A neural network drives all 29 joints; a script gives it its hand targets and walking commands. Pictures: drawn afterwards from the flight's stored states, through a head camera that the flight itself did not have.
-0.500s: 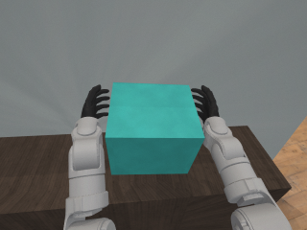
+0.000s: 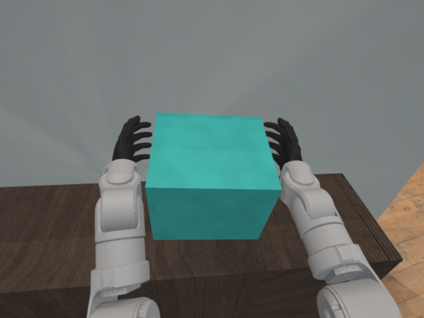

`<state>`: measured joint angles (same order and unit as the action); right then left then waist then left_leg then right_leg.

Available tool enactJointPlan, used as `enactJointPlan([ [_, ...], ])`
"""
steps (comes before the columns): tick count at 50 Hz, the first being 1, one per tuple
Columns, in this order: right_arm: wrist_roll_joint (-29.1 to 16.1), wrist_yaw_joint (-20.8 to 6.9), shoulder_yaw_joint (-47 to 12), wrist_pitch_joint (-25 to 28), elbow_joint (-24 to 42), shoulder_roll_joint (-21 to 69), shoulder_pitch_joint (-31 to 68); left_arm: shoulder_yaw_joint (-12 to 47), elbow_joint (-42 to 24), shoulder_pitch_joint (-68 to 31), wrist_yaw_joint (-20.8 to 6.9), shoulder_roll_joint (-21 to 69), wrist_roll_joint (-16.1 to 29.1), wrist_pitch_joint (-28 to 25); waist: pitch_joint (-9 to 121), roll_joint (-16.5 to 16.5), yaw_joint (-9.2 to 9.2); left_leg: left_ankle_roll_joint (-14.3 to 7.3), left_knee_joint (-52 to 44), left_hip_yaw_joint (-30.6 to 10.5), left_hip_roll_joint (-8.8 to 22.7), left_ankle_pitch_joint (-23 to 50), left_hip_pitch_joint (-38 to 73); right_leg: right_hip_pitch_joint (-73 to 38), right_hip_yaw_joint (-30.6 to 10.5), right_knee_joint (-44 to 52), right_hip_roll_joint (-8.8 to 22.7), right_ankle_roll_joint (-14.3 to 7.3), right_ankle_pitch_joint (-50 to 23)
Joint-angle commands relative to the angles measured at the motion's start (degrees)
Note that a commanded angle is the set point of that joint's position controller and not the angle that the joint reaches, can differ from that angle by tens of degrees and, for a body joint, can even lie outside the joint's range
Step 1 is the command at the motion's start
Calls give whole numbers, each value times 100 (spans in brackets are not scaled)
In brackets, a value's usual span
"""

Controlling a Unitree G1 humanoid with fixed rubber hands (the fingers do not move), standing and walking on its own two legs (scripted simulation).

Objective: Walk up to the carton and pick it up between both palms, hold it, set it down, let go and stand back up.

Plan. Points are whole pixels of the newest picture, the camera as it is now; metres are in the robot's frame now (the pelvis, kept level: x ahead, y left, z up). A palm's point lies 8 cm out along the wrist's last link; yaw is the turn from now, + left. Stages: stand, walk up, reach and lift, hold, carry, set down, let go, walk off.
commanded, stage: hold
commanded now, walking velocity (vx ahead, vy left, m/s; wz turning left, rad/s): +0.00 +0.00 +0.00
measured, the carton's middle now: (208, 177) +0.37 +0.01 +0.12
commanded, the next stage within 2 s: none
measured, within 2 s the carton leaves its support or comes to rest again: neither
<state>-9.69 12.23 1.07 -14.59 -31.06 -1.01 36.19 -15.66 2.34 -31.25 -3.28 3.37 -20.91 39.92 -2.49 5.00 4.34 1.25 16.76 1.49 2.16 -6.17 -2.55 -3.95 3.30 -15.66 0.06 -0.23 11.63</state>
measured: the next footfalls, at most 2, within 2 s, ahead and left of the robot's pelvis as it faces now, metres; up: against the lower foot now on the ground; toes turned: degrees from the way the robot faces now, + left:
none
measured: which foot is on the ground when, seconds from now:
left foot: down 0.00-1.00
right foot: down 0.00-1.00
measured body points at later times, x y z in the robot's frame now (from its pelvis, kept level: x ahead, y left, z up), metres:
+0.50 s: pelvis +0.00 +0.00 +0.00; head -0.04 +0.04 +0.45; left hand +0.36 +0.16 +0.18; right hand +0.37 -0.14 +0.17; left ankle +0.04 +0.13 -0.75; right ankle -0.02 -0.11 -0.75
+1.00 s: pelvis +0.00 +0.00 +0.00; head -0.04 +0.03 +0.45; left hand +0.36 +0.16 +0.18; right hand +0.37 -0.14 +0.17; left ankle +0.04 +0.13 -0.75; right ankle -0.02 -0.11 -0.75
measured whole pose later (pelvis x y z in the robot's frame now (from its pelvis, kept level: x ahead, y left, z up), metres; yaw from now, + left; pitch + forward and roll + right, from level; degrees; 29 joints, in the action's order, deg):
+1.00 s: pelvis +0.00 +0.00 +0.00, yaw +0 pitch -9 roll +0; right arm -10.6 13.0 -0.5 -15.5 -29.6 -1.4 35.5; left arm -16.0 0.9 -29.6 -3.4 3.8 -20.7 40.2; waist -2.7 4.8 4.6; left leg 1.2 17.0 1.4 2.1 -6.5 -1.8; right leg -4.9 3.4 -15.6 0.1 -0.1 11.8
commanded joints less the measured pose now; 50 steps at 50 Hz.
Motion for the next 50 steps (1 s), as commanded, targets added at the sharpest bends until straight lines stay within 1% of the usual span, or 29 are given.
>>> enactJointPlan([
  [1,-429,-429,-2351,393,1995,3039,3971,2776,-515,-2943,-665,2797,862,-270,2112,-521,31,-40,270,147,-382,1490,1543,240,220,115,-266,412,-1889],
  [2,-443,-419,-2396,386,2017,2992,3934,2755,-431,-2821,-670,2766,819,-239,2052,-528,2,-38,271,140,-392,1481,1520,202,212,114,-263,408,-1916],
  [5,-455,-404,-2361,352,2027,2979,3873,2769,-603,-2934,-687,2750,841,-247,1926,-531,51,-19,235,136,-393,1394,1464,266,227,143,-253,403,-1812],
  [7,-374,-408,-2282,316,1993,2970,3892,2684,-488,-2985,-705,2682,833,-242,1751,-383,58,-74,142,156,-391,1064,1337,358,219,197,-231,429,-1556],
  [10,-344,-451,-2160,291,1826,2962,3811,2693,-502,-3069,-716,2723,803,-231,1650,-501,66,-55,55,180,-378,909,1279,433,224,235,-222,385,-1243],
  [13,-355,-481,-2157,324,1922,2974,3907,2752,-525,-3079,-681,2784,829,-221,1825,-571,38,-36,107,175,-350,1051,1379,437,237,227,-249,337,-1208],
  [14,-322,-481,-2101,331,1888,2933,3965,2790,-479,-3149,-676,2816,856,-221,1791,-618,84,-12,107,168,-337,979,1382,533,250,240,-248,322,-1098],
  [18,-330,-487,-2138,358,2010,2977,4125,2793,-439,-3175,-636,2864,918,-221,1956,-551,37,-71,145,170,-331,934,1436,611,264,260,-265,312,-928],
  [21,-245,-518,-2041,335,1771,2981,3994,2768,-408,-3247,-611,2808,909,-257,1874,-564,88,-83,85,176,-317,845,1437,701,262,265,-249,318,-857],
  [22,-238,-527,-2020,349,1781,2961,4025,2753,-338,-3185,-615,2813,852,-234,1884,-623,62,-68,87,174,-310,892,1441,672,273,258,-257,304,-889],
  [23,-209,-535,-1932,326,1623,2891,3948,2704,-307,-3212,-627,2773,820,-227,1786,-643,85,-57,51,168,-302,773,1402,684,279,281,-255,283,-728],
  [25,-192,-550,-1951,339,1591,2930,3976,2610,-254,-3163,-646,2797,778,-221,1768,-540,26,-96,35,189,-299,754,1402,653,277,289,-249,294,-733],
  [27,-183,-556,-1906,355,1544,2919,4057,2603,-194,-3261,-654,2764,811,-225,1765,-547,49,-101,34,191,-313,652,1346,678,264,296,-239,306,-682],
  [29,-222,-538,-2015,391,1690,2983,4084,2640,-294,-3208,-662,2782,827,-235,1947,-520,37,-90,125,194,-340,942,1388,545,251,224,-245,344,-1065],
  [30,-232,-523,-2005,398,1713,2977,4087,2682,-309,-3188,-661,2818,835,-247,1950,-562,90,-60,143,171,-341,988,1433,542,260,216,-254,341,-1110],
  [31,-253,-511,-2060,429,1849,2969,4154,2687,-237,-3105,-670,2861,821,-235,2024,-542,52,-67,178,172,-340,1078,1497,505,270,228,-265,339,-1192],
  [32,-312,-503,-2094,433,1860,2994,4148,2737,-365,-3172,-659,2869,867,-266,2099,-537,83,-43,203,159,-345,1172,1516,461,279,213,-284,352,-1270],
  [34,-327,-500,-2134,409,1766,2990,4094,2684,-377,-3171,-649,2833,805,-266,1893,-573,27,-53,176,171,-354,1171,1475,496,259,222,-256,351,-1260],
  [36,-319,-461,-2158,359,1730,2974,3944,2591,-319,-3080,-697,2721,769,-244,1799,-442,57,-85,159,177,-369,1155,1425,414,233,226,-243,385,-1419],
  [37,-325,-454,-2138,357,1785,2982,3955,2630,-356,-3108,-713,2755,787,-250,1865,-484,98,-77,144,181,-373,1089,1385,373,224,217,-226,393,-1439],
  [38,-362,-460,-2190,355,1818,2981,4007,2593,-323,-3048,-713,2737,762,-227,1832,-502,15,-90,137,187,-376,1094,1337,329,226,211,-236,371,-1420],
  [39,-356,-464,-2142,325,1700,2965,3879,2599,-398,-3060,-707,2737,759,-229,1741,-538,56,-72,113,178,-364,1084,1340,355,218,211,-234,362,-1332],
  [40,-367,-482,-2165,363,1834,2956,4011,2668,-500,-3151,-695,2768,818,-245,1906,-550,38,-41,144,180,-345,1150,1391,403,249,192,-255,353,-1277],
  [42,-442,-479,-2288,396,2029,3007,4043,2817,-638,-3143,-653,2847,864,-260,2117,-628,32,1,250,156,-361,1449,1538,349,249,163,-290,350,-1509],
  [43,-465,-454,-2345,391,2134,3003,4010,2854,-601,-2984,-641,2857,888,-254,2162,-567,47,3,297,127,-366,1550,1614,324,246,167,-306,354,-1660],
  [44,-454,-433,-2310,340,1986,2966,3890,2790,-530,-2944,-649,2806,846,-239,2041,-581,65,-2,275,138,-380,1463,1600,325,237,178,-287,360,-1644],
  [47,-373,-435,-2269,309,1957,3030,3959,2712,-500,-3096,-697,2759,863,-251,1861,-407,44,-97,120,178,-380,976,1357,403,233,201,-246,384,-1364],
  [48,-343,-462,-2183,295,1816,2988,3941,2677,-446,-3197,-695,2703,848,-254,1761,-468,28,-97,54,191,-369,779,1267,476,226,226,-223,363,-1107],
  [50,-299,-495,-2097,331,1854,3001,3956,2718,-457,-3163,-687,2799,859,-250,1818,-494,57,-93,54,170,-339,841,1314,520,243,240,-240,322,-1051],
])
